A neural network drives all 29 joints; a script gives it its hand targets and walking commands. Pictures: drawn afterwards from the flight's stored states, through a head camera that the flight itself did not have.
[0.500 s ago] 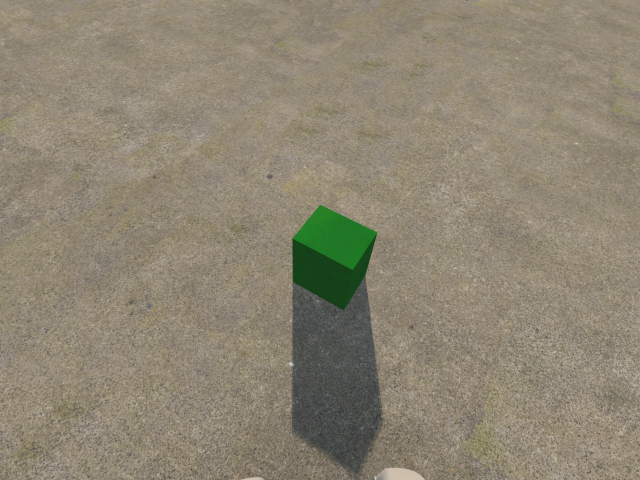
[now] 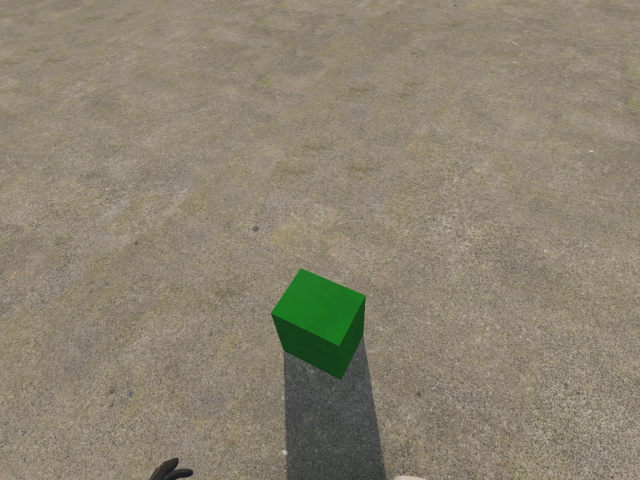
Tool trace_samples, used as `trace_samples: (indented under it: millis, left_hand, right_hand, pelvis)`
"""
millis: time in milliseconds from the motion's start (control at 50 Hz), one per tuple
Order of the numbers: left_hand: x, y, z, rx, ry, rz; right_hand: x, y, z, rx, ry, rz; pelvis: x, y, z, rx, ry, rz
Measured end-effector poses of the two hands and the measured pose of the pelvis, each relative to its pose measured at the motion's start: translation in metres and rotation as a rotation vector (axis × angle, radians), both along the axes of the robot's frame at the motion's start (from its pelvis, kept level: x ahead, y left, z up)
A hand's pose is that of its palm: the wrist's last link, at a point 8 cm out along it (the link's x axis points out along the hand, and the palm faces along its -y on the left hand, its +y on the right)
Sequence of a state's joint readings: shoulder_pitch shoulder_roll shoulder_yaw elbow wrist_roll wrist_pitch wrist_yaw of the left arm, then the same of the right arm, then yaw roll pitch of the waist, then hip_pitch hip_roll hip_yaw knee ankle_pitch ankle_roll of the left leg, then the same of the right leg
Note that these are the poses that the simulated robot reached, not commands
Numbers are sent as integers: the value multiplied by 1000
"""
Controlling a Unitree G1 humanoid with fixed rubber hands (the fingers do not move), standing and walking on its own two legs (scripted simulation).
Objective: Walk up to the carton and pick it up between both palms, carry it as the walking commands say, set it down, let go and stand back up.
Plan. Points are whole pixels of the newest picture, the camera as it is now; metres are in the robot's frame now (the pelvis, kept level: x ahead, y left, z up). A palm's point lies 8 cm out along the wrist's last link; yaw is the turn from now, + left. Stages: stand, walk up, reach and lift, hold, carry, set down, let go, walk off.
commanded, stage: walk up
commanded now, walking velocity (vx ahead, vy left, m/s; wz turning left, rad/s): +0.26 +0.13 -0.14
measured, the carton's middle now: (321, 325) +0.62 +0.03 -0.64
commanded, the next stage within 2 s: none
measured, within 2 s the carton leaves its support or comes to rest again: neither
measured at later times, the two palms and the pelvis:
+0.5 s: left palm out of the picture +0.09 +0.30 -0.14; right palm (481, 446) +0.18 -0.19 -0.11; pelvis +0.12 +0.05 +0.01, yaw -1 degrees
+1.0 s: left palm (187, 414) +0.23 +0.20 -0.10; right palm (554, 466) +0.15 -0.29 -0.14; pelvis +0.14 -0.04 +0.01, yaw -3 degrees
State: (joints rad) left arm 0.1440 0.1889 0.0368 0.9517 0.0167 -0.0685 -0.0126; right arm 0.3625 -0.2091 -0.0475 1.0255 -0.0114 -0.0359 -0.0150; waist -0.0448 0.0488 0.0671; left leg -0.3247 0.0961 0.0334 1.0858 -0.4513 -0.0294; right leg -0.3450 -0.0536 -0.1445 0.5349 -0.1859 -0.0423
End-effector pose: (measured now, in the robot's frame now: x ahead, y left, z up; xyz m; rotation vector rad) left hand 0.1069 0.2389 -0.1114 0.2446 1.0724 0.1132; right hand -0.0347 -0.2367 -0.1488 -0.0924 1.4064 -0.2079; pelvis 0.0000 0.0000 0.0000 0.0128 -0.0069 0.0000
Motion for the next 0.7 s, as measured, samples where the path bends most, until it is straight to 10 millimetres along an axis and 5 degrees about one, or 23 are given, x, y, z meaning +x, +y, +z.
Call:
trace_samples:
  millis: [80,200,300,400,460,540,700]
  left_hand:
    - [-42,13,11,46,119,91]
    - [-82,20,17,56,246,177]
    - [-90,26,11,19,314,211]
    - [-74,44,-18,-37,378,191]
    - [-44,55,-31,-53,372,175]
    - [14,61,-33,-77,304,143]
    - [95,48,-26,-68,222,60]
  right_hand:
    - [65,-13,6,6,-63,78]
    - [134,-10,16,10,-126,138]
    - [188,13,25,12,-196,174]
    - [236,38,32,-50,-301,174]
    - [228,45,34,-86,-273,134]
    - [191,41,45,-129,-144,86]
    - [162,18,49,-158,-46,20]
  pelvis:
    - [21,-3,11,27,-3,-11]
    - [47,3,18,33,0,-10]
    - [70,19,19,20,7,-7]
    - [99,44,5,-35,8,-15]
    - [112,53,2,-38,5,-15]
    - [127,52,11,-55,10,-16]
    - [136,34,15,-66,0,-36]
